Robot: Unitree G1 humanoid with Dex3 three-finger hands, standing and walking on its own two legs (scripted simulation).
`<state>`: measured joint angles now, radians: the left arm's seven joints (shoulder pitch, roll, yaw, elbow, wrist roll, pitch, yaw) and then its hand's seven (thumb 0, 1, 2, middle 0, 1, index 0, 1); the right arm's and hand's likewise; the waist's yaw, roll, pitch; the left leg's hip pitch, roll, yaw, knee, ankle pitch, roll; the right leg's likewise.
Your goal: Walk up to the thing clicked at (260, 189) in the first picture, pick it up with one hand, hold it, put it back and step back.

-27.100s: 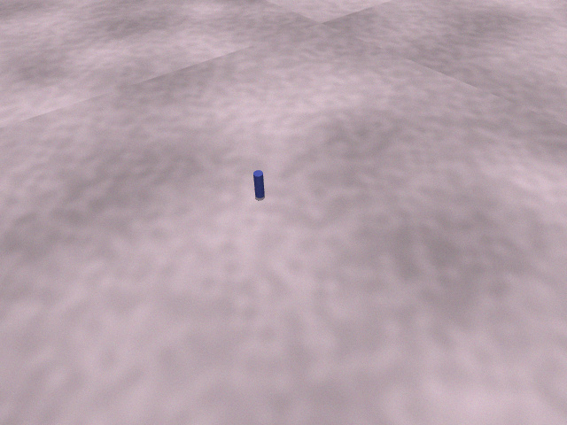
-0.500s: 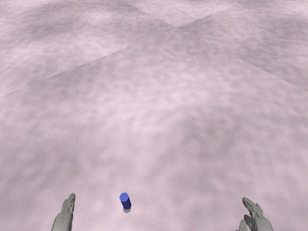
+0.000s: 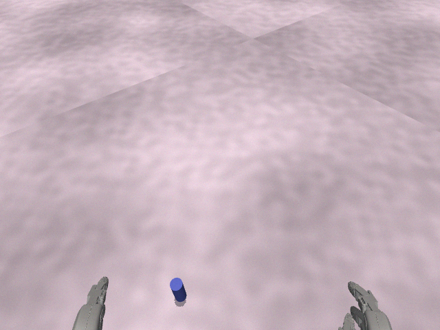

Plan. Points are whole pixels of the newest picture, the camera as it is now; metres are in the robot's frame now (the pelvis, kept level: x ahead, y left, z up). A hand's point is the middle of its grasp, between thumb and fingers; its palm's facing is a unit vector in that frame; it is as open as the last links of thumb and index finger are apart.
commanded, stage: stand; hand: left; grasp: from the side
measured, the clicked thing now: (178, 290) +0.41 +0.19 -0.65
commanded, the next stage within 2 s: none
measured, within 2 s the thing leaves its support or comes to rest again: neither
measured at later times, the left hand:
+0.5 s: hand out of the picture +0.13 +0.23 -0.10, palm faces -0.02 -0.94 -0.35, open 7.8 cm
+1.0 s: hand out of the picture +0.02 +0.25 -0.11, palm faces +0.01 -0.94 -0.35, open 7.4 cm
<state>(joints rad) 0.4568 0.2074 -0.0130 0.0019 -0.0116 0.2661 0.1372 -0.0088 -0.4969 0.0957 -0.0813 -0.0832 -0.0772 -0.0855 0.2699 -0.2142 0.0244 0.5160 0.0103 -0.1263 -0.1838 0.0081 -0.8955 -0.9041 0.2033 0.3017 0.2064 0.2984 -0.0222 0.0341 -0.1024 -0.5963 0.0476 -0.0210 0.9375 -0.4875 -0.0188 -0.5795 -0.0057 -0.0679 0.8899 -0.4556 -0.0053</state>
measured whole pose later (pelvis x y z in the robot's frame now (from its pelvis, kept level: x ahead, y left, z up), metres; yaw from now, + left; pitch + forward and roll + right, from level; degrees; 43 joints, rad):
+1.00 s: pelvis -0.02 +0.01 +0.05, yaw +1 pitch -3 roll +0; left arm 0.17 0.31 0.00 1.11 0.03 -0.01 0.02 0.01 0.90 0.90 -0.21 -0.30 -0.20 -0.30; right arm 0.17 -0.30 -0.01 1.10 -0.03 0.00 -0.01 0.00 -0.90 -0.90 0.20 0.30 0.21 0.30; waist 0.02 0.02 0.05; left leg -0.14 0.00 0.00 0.39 -0.20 0.00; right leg -0.14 -0.04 -0.06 0.40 -0.20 0.01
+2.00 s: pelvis -0.01 +0.00 +0.06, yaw +0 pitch -2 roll +0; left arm 0.10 0.33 0.01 1.17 0.02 -0.02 0.01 0.01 0.90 0.90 -0.21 -0.30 -0.20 -0.30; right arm 0.13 -0.34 0.00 1.15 -0.02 -0.01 -0.01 0.00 -0.90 -0.90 0.20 0.30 0.21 0.30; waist 0.00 0.01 0.05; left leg -0.10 0.02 0.01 0.30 -0.17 -0.02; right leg -0.11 -0.02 -0.05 0.30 -0.16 0.00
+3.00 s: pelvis -0.09 +0.06 +0.04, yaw -1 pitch -1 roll -1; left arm 0.07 0.39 0.06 0.89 0.01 0.06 0.03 0.01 0.90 0.90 -0.21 -0.30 -0.20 -0.30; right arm 0.16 -0.34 -0.05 0.90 -0.03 0.03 -0.02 0.00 -0.90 -0.90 0.21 0.30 0.21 0.30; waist -0.03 -0.04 0.20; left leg -0.28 -0.03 0.02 0.57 -0.27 0.06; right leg -0.42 0.10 0.14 1.07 -0.50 0.01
